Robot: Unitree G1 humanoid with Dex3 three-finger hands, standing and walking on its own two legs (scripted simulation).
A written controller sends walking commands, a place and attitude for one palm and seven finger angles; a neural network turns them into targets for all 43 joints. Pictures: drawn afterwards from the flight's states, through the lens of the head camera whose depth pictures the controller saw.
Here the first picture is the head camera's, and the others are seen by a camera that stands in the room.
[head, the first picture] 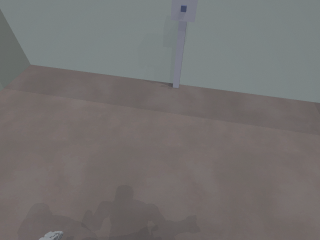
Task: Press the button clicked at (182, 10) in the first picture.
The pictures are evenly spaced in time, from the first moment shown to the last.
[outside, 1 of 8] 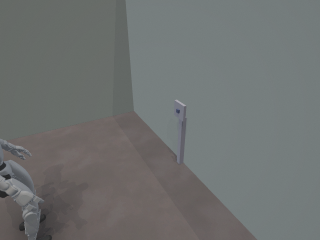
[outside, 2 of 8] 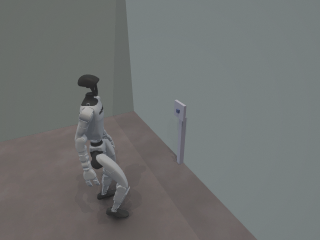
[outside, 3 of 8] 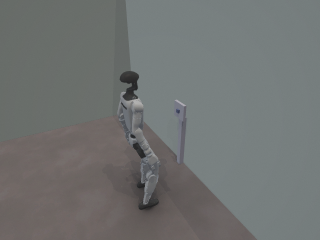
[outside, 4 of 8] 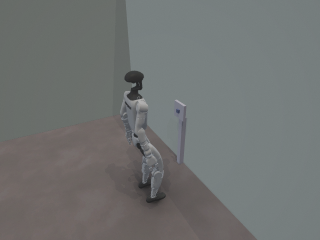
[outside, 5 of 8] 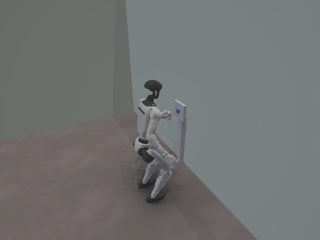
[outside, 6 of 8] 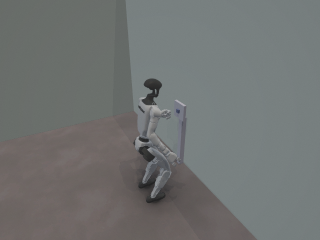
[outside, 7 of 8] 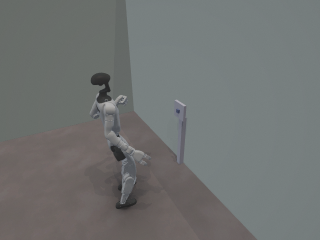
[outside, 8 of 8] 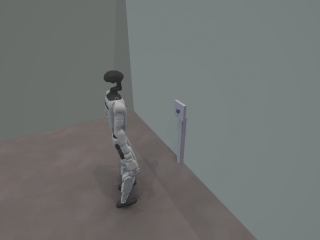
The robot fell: no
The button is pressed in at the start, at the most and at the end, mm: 0 8 0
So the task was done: yes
